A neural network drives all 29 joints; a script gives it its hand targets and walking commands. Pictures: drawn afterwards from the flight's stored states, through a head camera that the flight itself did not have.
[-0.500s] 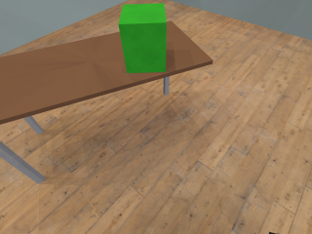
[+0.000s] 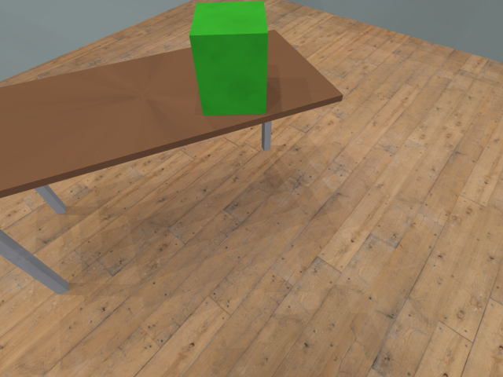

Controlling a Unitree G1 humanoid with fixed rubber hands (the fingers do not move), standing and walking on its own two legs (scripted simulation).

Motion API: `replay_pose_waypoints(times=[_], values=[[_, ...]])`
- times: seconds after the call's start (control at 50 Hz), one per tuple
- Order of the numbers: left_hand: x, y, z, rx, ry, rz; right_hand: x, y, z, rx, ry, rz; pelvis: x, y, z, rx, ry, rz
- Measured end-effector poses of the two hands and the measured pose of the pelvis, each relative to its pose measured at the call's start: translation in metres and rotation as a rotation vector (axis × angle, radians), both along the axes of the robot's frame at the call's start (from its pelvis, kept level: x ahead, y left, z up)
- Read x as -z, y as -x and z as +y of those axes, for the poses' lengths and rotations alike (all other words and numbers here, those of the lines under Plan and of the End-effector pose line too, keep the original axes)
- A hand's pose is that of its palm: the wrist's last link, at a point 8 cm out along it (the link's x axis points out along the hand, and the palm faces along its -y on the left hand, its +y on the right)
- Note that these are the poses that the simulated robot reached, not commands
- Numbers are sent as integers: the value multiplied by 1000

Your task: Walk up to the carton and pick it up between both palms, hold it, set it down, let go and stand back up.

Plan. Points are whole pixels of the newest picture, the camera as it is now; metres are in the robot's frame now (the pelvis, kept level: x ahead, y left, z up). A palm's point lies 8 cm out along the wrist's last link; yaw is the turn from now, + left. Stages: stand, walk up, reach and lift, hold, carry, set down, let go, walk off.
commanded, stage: stand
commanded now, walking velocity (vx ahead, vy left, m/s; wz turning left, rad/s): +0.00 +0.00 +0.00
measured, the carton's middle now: (232, 60) +0.95 +0.06 +0.00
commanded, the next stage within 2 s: none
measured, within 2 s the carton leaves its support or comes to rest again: neither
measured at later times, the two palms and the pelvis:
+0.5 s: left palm out of the picture +0.07 +0.29 -0.12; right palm out of the picture +0.07 -0.29 -0.12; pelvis +0.01 +0.00 +0.00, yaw +0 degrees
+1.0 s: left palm out of the picture +0.06 +0.29 -0.12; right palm out of the picture +0.05 -0.29 -0.12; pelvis +0.00 +0.00 +0.00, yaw +0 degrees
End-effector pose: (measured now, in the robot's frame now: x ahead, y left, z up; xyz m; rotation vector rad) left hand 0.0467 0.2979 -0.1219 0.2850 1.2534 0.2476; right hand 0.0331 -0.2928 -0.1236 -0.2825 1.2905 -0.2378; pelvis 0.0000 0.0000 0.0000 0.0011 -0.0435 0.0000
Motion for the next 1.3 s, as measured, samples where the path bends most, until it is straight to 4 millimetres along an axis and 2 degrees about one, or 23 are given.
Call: replay_pose_waypoints(times=[0.12, 0.32, 0.46, 0.7, 0.96, 1.1, 1.3], values=[[2, -1, -3, -2, 8, 19, -2, -6, -4, -1, 17, -8, 0, -4, 1, 7, 1, -1], [-1, -22, -6, 11, 6, -35, -5, -36, 0, -21, 10, -84, 0, -6, 1, 2, -2, -6], [0, -25, -10, 15, 19, -45, -6, -40, -1, -16, 7, -84, -1, -9, -1, 0, 1, -4], [-4, -15, 3, 3, -16, -17, -4, -29, -3, -9, 13, -65, -1, -9, 1, 5, -1, -13], [1, -9, -4, 5, 14, -27, -4, -16, 0, -4, 8, -41, -1, -1, 2, -1, 1, -17], [-1, -9, 1, 7, 3, -33, -4, -3, -2, 20, 15, -44, -1, 1, 3, 4, 2, -23], [3, 4, -2, -1, 19, -4, 0, 7, 9, 8, -6, -9, 0, 7, 5, -2, 3, -14]])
